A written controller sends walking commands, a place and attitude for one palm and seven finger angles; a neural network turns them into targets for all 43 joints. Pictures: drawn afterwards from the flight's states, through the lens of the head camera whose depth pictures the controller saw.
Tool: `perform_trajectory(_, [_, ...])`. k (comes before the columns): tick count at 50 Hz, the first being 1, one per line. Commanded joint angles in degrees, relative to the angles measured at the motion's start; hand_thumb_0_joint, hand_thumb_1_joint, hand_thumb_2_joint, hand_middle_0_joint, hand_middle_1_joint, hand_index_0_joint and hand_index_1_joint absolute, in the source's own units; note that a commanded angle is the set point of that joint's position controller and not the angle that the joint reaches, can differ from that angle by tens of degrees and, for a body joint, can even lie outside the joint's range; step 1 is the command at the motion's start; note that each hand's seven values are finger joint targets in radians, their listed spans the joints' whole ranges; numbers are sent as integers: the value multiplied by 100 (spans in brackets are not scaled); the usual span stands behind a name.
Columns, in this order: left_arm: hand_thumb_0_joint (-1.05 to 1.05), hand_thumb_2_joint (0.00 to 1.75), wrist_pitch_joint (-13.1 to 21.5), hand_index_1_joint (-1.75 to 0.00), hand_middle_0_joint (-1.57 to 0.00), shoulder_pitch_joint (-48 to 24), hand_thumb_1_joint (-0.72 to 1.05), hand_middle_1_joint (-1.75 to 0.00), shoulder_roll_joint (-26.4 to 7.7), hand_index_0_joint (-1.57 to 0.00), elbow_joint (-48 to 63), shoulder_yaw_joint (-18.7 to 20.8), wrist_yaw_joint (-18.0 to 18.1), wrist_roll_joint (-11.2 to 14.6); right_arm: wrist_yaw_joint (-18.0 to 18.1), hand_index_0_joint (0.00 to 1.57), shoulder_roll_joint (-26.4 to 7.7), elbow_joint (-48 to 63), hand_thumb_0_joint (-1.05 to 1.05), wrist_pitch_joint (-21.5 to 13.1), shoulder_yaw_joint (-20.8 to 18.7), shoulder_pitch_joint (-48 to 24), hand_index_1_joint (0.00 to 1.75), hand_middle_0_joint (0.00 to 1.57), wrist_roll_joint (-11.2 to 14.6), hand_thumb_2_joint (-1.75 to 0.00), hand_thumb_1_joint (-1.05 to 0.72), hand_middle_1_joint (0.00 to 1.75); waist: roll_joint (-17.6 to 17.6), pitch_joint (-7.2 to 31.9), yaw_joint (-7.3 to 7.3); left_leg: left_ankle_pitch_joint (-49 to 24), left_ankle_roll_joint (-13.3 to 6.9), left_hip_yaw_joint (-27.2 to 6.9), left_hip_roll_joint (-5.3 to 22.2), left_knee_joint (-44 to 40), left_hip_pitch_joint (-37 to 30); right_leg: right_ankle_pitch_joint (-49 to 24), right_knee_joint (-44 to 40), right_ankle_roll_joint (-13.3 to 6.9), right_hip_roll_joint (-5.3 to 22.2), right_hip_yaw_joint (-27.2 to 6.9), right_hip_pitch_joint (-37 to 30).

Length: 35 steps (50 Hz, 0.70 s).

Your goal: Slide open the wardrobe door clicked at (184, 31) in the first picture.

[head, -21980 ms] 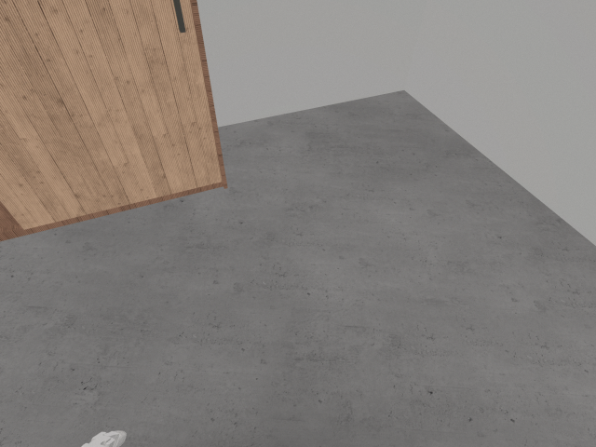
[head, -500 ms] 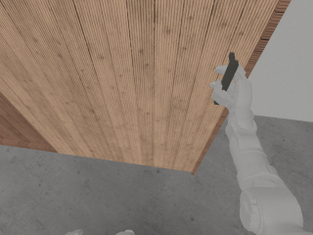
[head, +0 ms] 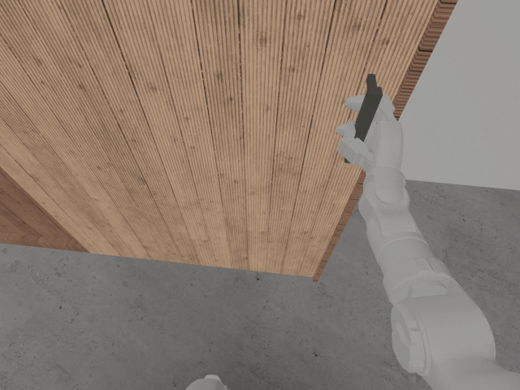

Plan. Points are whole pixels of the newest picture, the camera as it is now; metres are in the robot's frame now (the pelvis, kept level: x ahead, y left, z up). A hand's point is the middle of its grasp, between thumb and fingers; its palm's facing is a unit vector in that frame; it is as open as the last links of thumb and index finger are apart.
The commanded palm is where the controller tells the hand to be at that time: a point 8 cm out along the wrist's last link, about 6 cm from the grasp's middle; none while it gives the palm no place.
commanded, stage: tug the door sideways, standing still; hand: right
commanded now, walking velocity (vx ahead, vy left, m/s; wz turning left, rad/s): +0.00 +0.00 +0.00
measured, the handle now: (360, 121) +0.53 -0.10 +0.11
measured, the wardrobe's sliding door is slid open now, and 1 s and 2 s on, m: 0.00 0.00 0.19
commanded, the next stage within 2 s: step sideways, sliding the door along in 0.12 s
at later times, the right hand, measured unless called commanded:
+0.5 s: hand (348, 141) +0.47 -0.07 +0.12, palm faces +0.00 +0.99 -0.13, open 5.7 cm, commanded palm +0.45 -0.10 +0.11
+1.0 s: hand (338, 138) +0.48 -0.06 +0.11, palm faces +0.25 +0.96 -0.16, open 6.1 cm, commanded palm +0.45 -0.03 +0.11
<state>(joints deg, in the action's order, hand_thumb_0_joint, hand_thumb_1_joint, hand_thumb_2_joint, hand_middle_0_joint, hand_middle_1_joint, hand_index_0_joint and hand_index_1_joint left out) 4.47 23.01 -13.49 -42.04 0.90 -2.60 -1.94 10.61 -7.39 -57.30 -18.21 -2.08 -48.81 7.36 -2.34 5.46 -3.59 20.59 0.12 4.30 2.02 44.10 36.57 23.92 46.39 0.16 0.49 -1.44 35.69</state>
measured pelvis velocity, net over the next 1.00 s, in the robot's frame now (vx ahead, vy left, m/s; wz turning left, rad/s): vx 0.06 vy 0.14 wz -0.04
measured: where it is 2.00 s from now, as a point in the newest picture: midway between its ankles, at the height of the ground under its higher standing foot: (208, 358)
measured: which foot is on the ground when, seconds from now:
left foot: down 0.00-0.76, up 0.78-1.00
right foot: down 0.00-1.00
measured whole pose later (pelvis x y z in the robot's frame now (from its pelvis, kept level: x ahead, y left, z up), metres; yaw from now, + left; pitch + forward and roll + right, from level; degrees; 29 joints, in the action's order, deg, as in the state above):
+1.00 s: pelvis +0.06 +0.14 +0.01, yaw -2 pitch -3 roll +0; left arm 3.5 12.4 -12.2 -36.7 -0.1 2.8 1.8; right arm 6.9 -14.9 -41.2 -5.4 -2.0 -40.3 9.2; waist -4.0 -12.1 4.7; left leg 17.2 -0.2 1.3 0.9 41.2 22.9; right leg 21.6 35.8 8.6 11.4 1.0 10.7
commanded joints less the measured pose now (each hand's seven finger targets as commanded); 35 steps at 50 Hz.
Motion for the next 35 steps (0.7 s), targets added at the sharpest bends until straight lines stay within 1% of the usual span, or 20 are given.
perform_trajectory(1, [0, 90, 185, -30, -20, 487, 90, -30, -787, -20, 431, 287, 66, 14, -558, 45, 1047, 1600, 0, -456, 915, -3207, 140, 45, -334, -90, -90, 140, 35, 2306, -684, -2104, -164, 43, -411, -309, -431, -2769, -444, 28, 19, -195, -1956])
perform_trajectory(8, [0, 90, 171, -30, -20, 429, 90, -30, -741, -20, 465, 265, 56, 30, -576, 45, 1152, 1519, 0, -372, 966, -3062, 140, 45, -317, -90, -90, 140, 98, 2189, -678, -2221, -143, 35, -412, -326, -438, -2783, -419, 12, 2, -138, -1902])
perform_trajectory(10, [0, 90, 179, -30, -20, 398, 90, -30, -729, -20, 497, 275, 58, 29, -579, 45, 1147, 1688, 0, -390, 957, -3145, 140, 45, -301, -90, -90, 140, 101, 2293, -677, -2270, -145, 23, -408, -334, -542, -2690, -419, 2, -26, -110, -1889])
perform_trajectory(11, [0, 90, 180, -30, -20, 406, 90, -30, -760, -20, 477, 267, 88, 41, -549, 45, 986, 1870, 0, -406, 919, -3580, 140, 45, -326, -90, -90, 140, -23, 2358, -741, -2253, -143, 6, -396, -323, -500, -2755, -421, 6, -5, -157, -1982])
perform_trajectory(12, [0, 90, -67, -30, -20, 156, 90, -30, -1060, -20, 505, 369, 403, 312, -429, 45, -2041, 1689, 0, -255, -800, -3552, 140, 45, -631, -90, -90, 140, 6, 2701, -117, -2191, -130, -261, 10, -676, -1764, -2388, -710, -247, 265, -79, -1955])
perform_trajectory(13, [0, 90, -153, -30, -20, 14, 90, -30, -795, -20, 636, 235, 536, 353, -506, 45, -1251, 1849, 0, -162, -156, -3615, 140, 45, -551, -90, -90, 140, -3, 2556, -318, -2509, -140, -225, 51, -837, -2154, -2201, -974, -264, 183, 67, -1922])
perform_trajectory(14, [0, 90, -171, -30, -20, -202, 90, -30, -655, -20, 751, 137, 635, 388, -610, 45, -762, 1940, 0, -79, 175, -3412, 140, 45, -489, -90, -90, 140, -104, 2395, -298, -2529, -120, -151, 52, -848, -2292, -2315, -1093, -257, 288, 42, -1975])
perform_trajectory(16, [0, 90, -224, -30, -20, -287, 90, -30, -715, -20, 754, 135, 801, 423, -687, 45, -725, 1718, 0, 117, 210, -2908, 140, 45, -394, -90, -90, 140, -179, 2048, -269, -2377, -99, -32, -32, -664, -2087, -2795, -1125, -308, 520, -63, -2359])
perform_trajectory(18, [0, 90, -274, -30, -20, -255, 90, -30, -802, -20, 713, 174, 895, 384, -765, 45, -714, 1480, 0, 280, 174, -2613, 140, 45, -297, -90, -90, 140, -144, 1705, -247, -1942, -53, -7, -157, -269, -1735, -3142, -1206, -480, 966, -531, -2623])
perform_trajectory(21, [0, 90, -253, -30, -20, -409, 90, -30, -799, -20, 760, 170, 943, 334, -882, 45, -705, 1595, 0, 324, 232, -2769, 140, 45, -188, -90, -90, 140, -680, 1304, -217, -738, -81, -109, -307, 202, -1108, -3951, -1404, -843, 1558, -1269, -3224])
perform_trajectory(24, [0, 90, -236, -30, -20, -575, 90, -30, -806, -20, 682, 130, 906, 272, -911, 45, -655, 1459, 0, 409, 235, -2644, 140, 45, -156, -90, -90, 140, -760, 837, -123, -26, -165, -207, -278, -12, -1148, -4004, -1512, -898, 1769, -1249, -3180])
perform_trajectory(26, [0, 90, -190, -30, -20, -688, 90, -30, -790, -20, 722, 119, 897, 308, -930, 45, -383, 1615, 0, 452, 426, -2607, 140, 45, -152, -90, -90, 140, -696, 831, -98, -818, -232, -211, -230, -513, -1737, -3687, -1278, -758, 1577, -863, -2908])
perform_trajectory(27, [0, 90, -166, -30, -20, -652, 90, -30, -785, -20, 703, 115, 894, 339, -929, 45, -289, 1654, 0, 480, 490, -2473, 140, 45, -150, -90, -90, 140, -406, 945, -71, -1668, -284, -294, -131, -913, -2343, -3677, -995, -611, 1401, -593, -2638])
perform_trajectory(28, [0, 90, -140, -30, -20, -575, 90, -30, -763, -20, 704, 121, 880, 396, -916, 45, -276, 1833, 0, 504, 529, -2379, 140, 45, -185, -90, -90, 140, 186, 1312, -55, -2856, -432, -576, 183, -1328, -3127, -3736, -404, -377, 1042, -90, -2366])
perform_trajectory(29, [0, 90, -125, -30, -20, -557, 90, -30, -720, -20, 718, 163, 879, 432, -887, 45, -357, 1948, 0, 554, 477, -2297, 140, 45, -226, -90, -90, 140, 1213, 1703, -31, -4691, -766, -1192, 768, -1467, -4027, -2766, 482, -81, 495, 405, -1737])
perform_trajectory(30, [0, 90, -76, -30, -20, -859, 90, -30, -719, -20, 758, 205, 904, 428, -877, 45, -426, 1919, 0, 642, 383, -2227, 140, 45, -269, -90, -90, 140, 1964, 1597, 126, -6310, -1137, -1642, 1183, -1478, -4606, -229, 1248, 59, 29, 361, -861])
perform_trajectory(31, [0, 90, -55, -30, -20, -993, 90, -30, -753, -20, 737, 215, 893, 425, -892, 45, -417, 1648, 0, 742, 419, -2114, 140, 45, -316, -90, -90, 140, 1835, 1203, 243, -6391, -1092, -1641, 1343, -1470, -4425, 770, 1572, 10, -22, 240, -427])
perform_trajectory(32, [0, 90, -1, -30, -20, -1084, 90, -30, -596, -20, 764, 142, 908, 395, -917, 45, -38, 1898, 0, 769, 690, -2279, 140, 45, -323, -90, -90, 140, 1489, 942, 201, -6301, -1144, -1585, 1345, -1347, -4439, 788, 1368, -3, 90, 178, -270])
perform_trajectory(34, [0, 90, 84, -30, -20, -1009, 90, -30, -523, -20, 670, 104, 948, 329, -895, 45, 258, 2317, 0, 659, 897, -2358, 140, 45, -342, -90, -90, 140, 977, 896, 39, -6026, -936, -1031, 1169, -1073, -4152, 159, -188, 12, 327, 261, -989])
perform_trajectory(35, [0, 90, 78, -30, -20, -959, 90, -30, -525, -20, 609, 97, 981, 286, -877, 45, 286, 2381, 0, 593, 936, -2261, 140, 45, -330, -90, -90, 140, 766, 1066, -42, -5707, -706, -708, 948, -780, -3807, -764, -1137, 4, 439, 427, -1732])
